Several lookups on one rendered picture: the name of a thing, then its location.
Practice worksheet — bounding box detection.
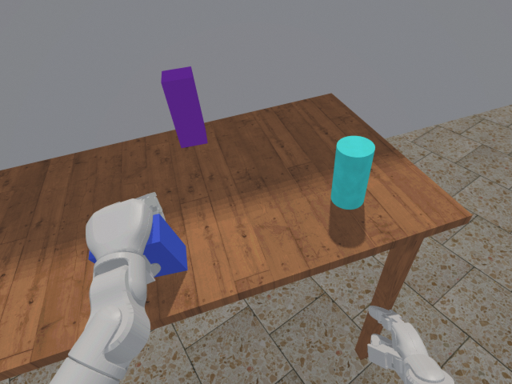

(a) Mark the left robot forearm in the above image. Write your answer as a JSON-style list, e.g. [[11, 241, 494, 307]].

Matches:
[[50, 252, 150, 384]]

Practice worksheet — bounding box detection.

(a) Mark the table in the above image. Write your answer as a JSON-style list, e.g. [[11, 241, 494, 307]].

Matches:
[[0, 94, 473, 381]]

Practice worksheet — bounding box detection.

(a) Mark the right robot forearm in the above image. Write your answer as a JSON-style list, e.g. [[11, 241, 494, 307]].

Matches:
[[402, 354, 454, 384]]

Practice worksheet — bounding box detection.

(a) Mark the robot left hand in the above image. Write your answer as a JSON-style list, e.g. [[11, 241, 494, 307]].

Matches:
[[86, 192, 165, 284]]

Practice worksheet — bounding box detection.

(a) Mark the sponge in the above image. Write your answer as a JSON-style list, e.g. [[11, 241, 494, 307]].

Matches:
[[88, 214, 188, 278]]

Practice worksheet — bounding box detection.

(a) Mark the robot right hand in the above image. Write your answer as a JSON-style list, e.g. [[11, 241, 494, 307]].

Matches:
[[367, 306, 429, 380]]

